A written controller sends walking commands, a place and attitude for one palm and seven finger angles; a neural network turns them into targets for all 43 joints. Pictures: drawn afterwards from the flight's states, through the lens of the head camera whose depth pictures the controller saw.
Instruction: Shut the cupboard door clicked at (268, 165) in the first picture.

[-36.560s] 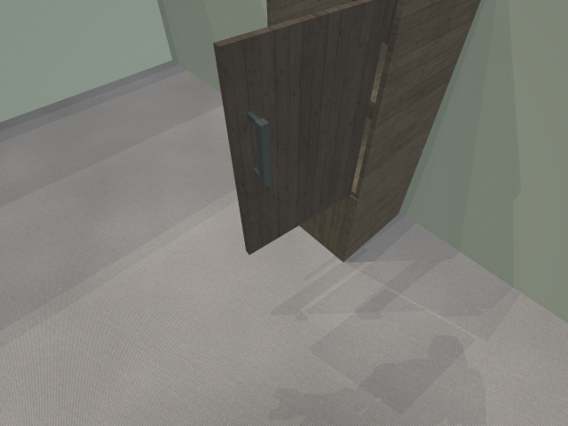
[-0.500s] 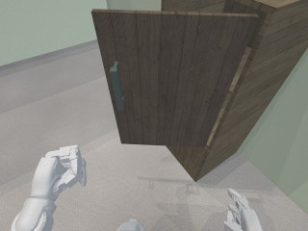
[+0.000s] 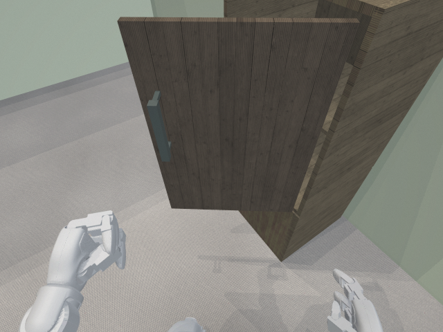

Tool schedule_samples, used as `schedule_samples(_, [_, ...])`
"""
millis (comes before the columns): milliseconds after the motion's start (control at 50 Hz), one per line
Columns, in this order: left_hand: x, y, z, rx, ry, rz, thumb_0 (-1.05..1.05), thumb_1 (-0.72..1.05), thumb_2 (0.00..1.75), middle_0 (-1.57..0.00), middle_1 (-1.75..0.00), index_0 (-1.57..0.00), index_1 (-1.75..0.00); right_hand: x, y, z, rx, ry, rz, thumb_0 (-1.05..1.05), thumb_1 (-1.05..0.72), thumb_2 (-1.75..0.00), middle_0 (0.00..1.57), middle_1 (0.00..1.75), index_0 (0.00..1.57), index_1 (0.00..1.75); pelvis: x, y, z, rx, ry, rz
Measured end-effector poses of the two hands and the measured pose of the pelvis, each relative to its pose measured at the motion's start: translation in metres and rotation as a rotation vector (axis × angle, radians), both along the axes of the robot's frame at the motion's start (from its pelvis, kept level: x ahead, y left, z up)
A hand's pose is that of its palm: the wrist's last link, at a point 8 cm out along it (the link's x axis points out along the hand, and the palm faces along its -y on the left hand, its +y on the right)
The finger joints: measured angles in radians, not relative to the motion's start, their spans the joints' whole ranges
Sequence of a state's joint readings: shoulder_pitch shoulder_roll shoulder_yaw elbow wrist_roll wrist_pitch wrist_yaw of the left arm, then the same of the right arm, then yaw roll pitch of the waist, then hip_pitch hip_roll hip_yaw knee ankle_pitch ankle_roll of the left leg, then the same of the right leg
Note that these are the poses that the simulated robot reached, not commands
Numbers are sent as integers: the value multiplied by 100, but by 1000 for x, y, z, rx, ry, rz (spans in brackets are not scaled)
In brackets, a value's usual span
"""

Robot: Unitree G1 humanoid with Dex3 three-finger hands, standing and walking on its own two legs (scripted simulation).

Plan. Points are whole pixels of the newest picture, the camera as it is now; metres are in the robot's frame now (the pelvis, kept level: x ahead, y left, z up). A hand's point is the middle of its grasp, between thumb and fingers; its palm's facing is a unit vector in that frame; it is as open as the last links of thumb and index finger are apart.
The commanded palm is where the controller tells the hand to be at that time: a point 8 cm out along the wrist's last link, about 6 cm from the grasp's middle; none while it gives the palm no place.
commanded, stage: bring the fist close to the handle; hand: left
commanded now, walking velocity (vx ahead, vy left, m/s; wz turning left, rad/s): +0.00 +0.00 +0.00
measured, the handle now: (162, 128) +0.51 +0.18 +0.08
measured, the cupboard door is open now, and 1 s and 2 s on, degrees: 53 53 51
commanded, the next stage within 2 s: push the door shut along its arc in 1.40 s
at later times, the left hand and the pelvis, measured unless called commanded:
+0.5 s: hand (144, 205) +0.30 +0.16 +0.09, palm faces -0.01 -1.00 -0.01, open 3.1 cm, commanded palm +0.29 +0.21 +0.09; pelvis +0.00 +0.01 +0.00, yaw -1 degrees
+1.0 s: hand (171, 167) +0.39 +0.13 +0.09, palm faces +0.00 -1.00 +0.00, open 3.1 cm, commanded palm +0.37 +0.18 +0.09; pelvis -0.01 +0.01 +0.00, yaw -1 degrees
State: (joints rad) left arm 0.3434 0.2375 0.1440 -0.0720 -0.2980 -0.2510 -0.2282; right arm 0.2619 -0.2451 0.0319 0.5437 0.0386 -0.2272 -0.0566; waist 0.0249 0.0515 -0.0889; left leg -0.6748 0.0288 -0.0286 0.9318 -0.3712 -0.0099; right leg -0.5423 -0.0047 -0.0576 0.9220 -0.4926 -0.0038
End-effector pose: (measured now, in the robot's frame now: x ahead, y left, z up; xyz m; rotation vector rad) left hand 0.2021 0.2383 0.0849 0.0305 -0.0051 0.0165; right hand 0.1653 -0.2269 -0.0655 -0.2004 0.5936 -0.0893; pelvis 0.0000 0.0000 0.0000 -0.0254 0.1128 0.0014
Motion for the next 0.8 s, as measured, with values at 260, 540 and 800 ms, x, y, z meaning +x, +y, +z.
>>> schedule_samples(260, [39, -13, 0, -18, -30, -36, 2, 90, 90, -130, -150, -130, -150, -4, 5, -7, -2, 30, 5, 2, -90, -90, 20, 30, 20, 30, -3, 4, -2, -4, 9, 6])
schedule_samples(540, [87, -25, 2, -22, -25, -23, 2, 90, 90, -130, -150, -130, -150, -25, 2, -12, 8, 120, -34, 2, -90, -90, 20, 30, 20, 30, -1, 7, 4, 6, 10, -15])
schedule_samples(800, [130, -39, 3, -30, -35, -24, 2, 90, 90, -130, -150, -130, -150, -41, -5, -20, 1, 195, -70, 2, -90, -90, 20, 30, 20, 30, -3, 8, 3, 7, 27, -24])
